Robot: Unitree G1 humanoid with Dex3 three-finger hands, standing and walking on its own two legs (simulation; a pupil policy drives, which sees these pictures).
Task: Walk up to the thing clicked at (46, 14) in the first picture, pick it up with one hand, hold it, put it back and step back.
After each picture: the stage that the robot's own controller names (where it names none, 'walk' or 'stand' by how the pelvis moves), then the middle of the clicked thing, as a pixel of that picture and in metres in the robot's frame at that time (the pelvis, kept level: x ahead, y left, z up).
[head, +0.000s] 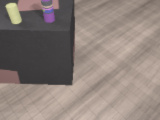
stand; (46, 2) +0.95 +0.24 -0.01
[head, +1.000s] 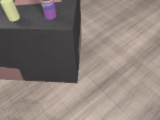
walk; out of the picture +0.85 +0.25 +0.01
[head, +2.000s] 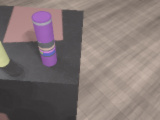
stand; (46, 41) +0.53 +0.18 +0.02
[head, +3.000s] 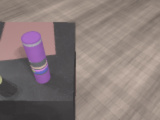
stand; (38, 60) +0.47 +0.20 -0.01
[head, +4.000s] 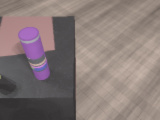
stand; (36, 56) +0.47 +0.20 +0.00
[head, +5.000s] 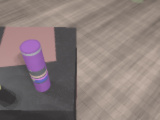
stand; (37, 68) +0.44 +0.20 -0.01
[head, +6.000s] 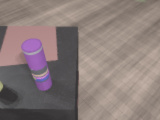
stand; (38, 67) +0.44 +0.20 -0.01
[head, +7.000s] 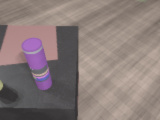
rise first; (39, 66) +0.44 +0.19 -0.01
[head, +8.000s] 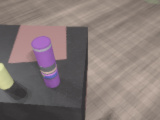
rise first; (47, 64) +0.45 +0.19 +0.00
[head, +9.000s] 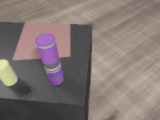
go down; (51, 62) +0.46 +0.18 +0.00
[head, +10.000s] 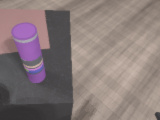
go down; (31, 57) +0.44 +0.17 +0.03
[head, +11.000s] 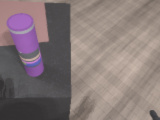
close in; (29, 49) +0.45 +0.17 +0.04
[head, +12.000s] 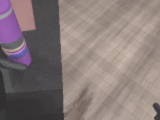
close; (11, 39) +0.46 +0.19 +0.08
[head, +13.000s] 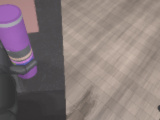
lift; (18, 48) +0.43 +0.17 +0.08
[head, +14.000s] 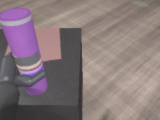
lift; (27, 57) +0.34 +0.17 +0.19
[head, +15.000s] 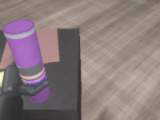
hold; (30, 66) +0.33 +0.16 +0.16
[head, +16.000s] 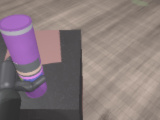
hold; (28, 62) +0.33 +0.16 +0.18
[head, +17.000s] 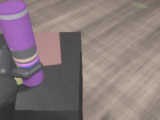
crouch; (24, 49) +0.35 +0.17 +0.20
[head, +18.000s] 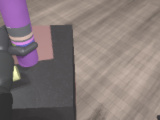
lower; (20, 29) +0.44 +0.18 +0.19
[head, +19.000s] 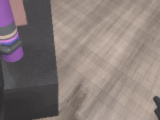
lower; (3, 26) +0.50 +0.19 +0.08
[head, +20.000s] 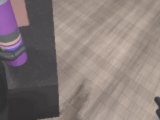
lower; (6, 32) +0.48 +0.18 +0.08
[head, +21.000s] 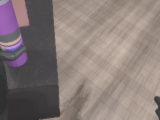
lower; (7, 33) +0.48 +0.18 +0.08
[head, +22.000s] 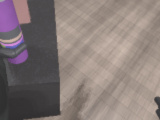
lower; (8, 30) +0.48 +0.18 +0.09
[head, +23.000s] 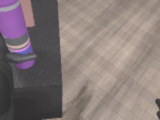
open; (16, 36) +0.47 +0.17 +0.08
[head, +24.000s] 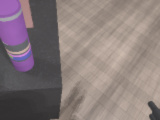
sink last; (16, 41) +0.45 +0.17 +0.07
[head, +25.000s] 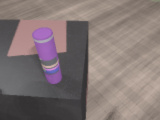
stand; (49, 58) +0.46 +0.17 +0.04
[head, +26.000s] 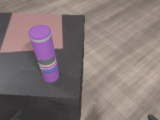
stand; (46, 57) +0.44 +0.16 +0.04
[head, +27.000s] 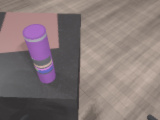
stand; (42, 57) +0.44 +0.17 +0.05
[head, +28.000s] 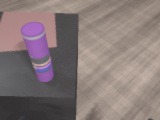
stand; (40, 56) +0.44 +0.17 +0.05
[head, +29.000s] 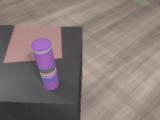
stand; (47, 66) +0.45 +0.17 -0.01
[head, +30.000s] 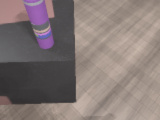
walk; (40, 23) +0.57 +0.17 +0.02
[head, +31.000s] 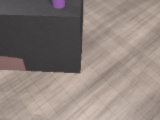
walk; out of the picture +0.89 +0.15 +0.03
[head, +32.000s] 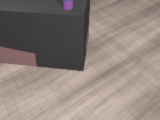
stand; out of the picture +1.12 +0.15 +0.01
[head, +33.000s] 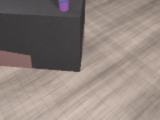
stand; out of the picture +1.09 +0.14 -0.01
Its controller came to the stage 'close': yes
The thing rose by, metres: 0.20
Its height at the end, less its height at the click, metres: +0.00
